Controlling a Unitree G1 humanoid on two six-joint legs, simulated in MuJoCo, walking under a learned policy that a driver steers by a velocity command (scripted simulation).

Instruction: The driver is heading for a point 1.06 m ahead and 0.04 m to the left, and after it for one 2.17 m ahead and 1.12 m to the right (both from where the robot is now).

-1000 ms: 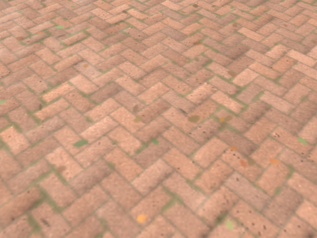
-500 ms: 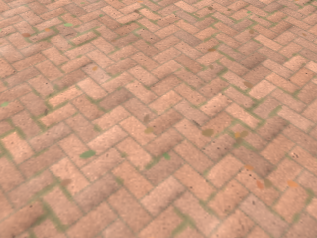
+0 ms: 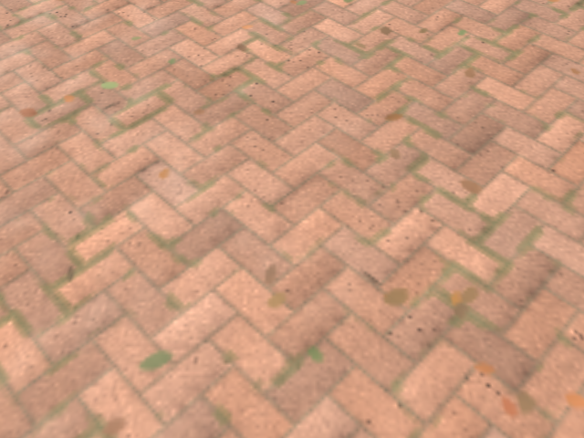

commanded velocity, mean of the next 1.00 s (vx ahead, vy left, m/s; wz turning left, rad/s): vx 0.89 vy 0.00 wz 0.00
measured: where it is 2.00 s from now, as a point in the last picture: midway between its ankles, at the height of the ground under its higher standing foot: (298, 98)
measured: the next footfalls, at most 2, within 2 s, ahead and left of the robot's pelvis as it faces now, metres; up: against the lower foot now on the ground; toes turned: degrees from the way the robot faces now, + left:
left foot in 0.44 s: +0.43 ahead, +0.18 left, +0.00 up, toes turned +5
right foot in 0.92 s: +0.89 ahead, +0.04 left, +0.00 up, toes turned -3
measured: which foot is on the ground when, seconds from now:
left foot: up 0.00-0.42, down 0.44-0.94, up 0.96-1.00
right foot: down 0.00-0.44, up 0.46-0.90, down 0.92-1.00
